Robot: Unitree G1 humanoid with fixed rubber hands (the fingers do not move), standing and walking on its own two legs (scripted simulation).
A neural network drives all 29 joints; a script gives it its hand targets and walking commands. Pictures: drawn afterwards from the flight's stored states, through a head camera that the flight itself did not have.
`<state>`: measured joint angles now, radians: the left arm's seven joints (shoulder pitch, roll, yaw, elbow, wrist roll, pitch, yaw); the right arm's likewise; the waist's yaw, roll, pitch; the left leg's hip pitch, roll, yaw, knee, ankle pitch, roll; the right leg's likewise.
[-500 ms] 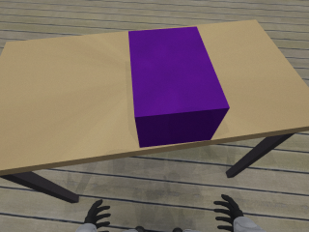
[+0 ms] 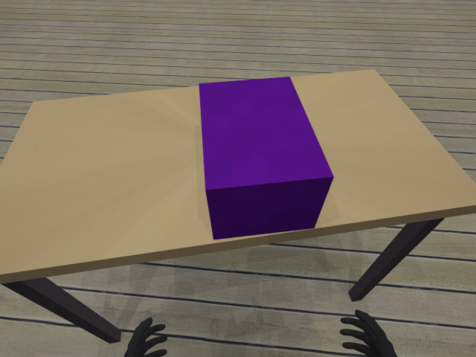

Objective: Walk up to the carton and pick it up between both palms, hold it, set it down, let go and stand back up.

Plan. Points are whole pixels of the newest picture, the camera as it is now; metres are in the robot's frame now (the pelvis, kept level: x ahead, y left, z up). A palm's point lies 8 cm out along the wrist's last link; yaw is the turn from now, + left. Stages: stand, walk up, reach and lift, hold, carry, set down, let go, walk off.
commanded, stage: reach and lift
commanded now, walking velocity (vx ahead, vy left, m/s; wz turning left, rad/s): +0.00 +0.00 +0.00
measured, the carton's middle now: (254, 152) +0.49 -0.02 +0.05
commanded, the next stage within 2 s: none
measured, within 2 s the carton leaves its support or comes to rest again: neither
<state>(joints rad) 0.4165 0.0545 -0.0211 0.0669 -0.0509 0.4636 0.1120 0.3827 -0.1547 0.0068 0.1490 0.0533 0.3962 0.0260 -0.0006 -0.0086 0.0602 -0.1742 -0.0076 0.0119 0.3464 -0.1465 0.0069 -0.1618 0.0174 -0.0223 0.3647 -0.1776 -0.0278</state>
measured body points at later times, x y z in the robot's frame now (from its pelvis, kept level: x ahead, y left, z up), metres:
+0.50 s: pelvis +0.01 +0.00 +0.00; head +0.02 +0.00 +0.45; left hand +0.19 +0.18 -0.01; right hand +0.18 -0.23 -0.01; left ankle +0.03 +0.11 -0.75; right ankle +0.01 -0.10 -0.75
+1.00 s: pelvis +0.02 -0.01 +0.00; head +0.03 +0.00 +0.45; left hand +0.23 +0.17 +0.03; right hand +0.22 -0.23 +0.04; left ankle +0.03 +0.11 -0.75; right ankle +0.01 -0.10 -0.75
